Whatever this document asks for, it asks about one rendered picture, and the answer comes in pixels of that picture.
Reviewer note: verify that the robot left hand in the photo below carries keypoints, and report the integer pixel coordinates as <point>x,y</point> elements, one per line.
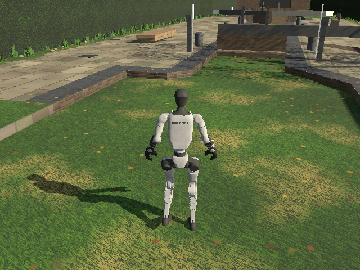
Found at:
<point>147,154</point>

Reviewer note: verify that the robot left foot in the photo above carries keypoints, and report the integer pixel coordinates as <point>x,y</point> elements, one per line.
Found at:
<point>166,220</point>

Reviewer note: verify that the robot right upper arm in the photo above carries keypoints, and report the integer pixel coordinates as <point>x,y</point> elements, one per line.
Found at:
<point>197,118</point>

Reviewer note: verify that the humanoid robot head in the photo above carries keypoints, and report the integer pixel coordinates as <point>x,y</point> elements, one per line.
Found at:
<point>181,97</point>

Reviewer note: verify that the robot right forearm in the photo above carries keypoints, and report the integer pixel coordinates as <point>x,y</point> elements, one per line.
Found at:
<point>210,145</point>

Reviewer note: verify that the robot left forearm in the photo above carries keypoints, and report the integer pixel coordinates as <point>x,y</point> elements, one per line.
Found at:
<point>151,145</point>

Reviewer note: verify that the robot left upper arm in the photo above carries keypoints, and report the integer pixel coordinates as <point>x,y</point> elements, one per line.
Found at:
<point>160,126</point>

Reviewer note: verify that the robot right hand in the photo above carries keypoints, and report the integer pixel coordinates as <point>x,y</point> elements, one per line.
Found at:
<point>214,154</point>

